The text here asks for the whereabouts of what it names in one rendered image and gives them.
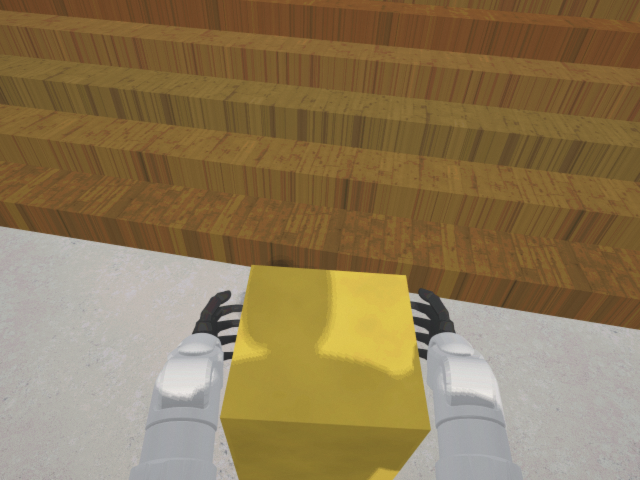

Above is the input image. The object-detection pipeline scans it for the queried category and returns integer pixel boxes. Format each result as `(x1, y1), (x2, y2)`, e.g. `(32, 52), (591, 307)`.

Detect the carton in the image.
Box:
(220, 265), (431, 480)

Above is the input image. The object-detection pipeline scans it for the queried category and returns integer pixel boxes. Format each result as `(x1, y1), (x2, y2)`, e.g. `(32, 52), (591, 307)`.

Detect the left robot forearm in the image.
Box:
(129, 333), (224, 480)

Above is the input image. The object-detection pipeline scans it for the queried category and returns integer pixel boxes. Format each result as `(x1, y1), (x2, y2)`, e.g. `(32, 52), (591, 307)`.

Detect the robot right hand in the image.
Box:
(410, 288), (456, 360)

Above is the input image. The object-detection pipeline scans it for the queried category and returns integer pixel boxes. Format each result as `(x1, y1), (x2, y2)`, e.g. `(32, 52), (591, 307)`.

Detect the robot left hand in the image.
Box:
(192, 290), (243, 361)

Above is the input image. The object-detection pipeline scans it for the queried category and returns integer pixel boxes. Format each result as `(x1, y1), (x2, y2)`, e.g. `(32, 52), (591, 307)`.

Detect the right robot forearm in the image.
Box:
(427, 332), (523, 480)

